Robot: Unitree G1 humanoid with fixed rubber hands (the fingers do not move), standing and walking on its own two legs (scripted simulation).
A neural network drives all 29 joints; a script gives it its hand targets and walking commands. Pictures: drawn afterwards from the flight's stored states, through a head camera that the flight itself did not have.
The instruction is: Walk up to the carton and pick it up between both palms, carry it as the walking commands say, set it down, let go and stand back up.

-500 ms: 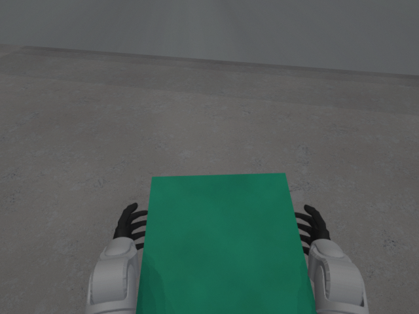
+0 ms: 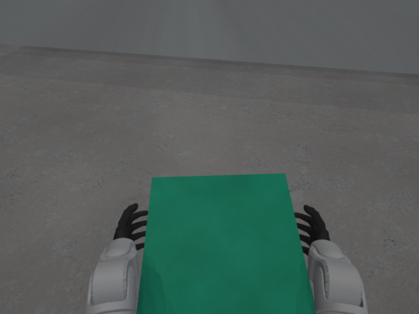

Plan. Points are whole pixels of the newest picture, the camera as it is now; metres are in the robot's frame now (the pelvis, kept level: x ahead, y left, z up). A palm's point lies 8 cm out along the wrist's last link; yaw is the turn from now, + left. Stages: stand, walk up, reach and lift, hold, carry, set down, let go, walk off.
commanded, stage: carry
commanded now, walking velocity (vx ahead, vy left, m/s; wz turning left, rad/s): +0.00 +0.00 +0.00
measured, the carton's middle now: (220, 252) +0.30 +0.00 -0.04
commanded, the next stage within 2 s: none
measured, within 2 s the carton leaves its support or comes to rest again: neither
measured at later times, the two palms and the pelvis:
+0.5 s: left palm (125, 242) +0.27 +0.18 +0.05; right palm (317, 245) +0.27 -0.18 +0.04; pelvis +0.00 +0.00 +0.00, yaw +0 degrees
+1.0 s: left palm (129, 244) +0.25 +0.16 +0.08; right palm (335, 246) +0.25 -0.19 +0.08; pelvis -0.01 -0.02 -0.01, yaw -2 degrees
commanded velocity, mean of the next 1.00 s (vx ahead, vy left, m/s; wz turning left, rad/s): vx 0.00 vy -0.07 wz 0.00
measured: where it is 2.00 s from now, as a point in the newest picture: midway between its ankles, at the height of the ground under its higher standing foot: outside the picture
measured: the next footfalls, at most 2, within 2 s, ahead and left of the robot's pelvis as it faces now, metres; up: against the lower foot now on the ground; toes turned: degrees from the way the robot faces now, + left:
none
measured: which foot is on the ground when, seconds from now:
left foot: down 0.00-1.00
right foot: down 0.00-1.00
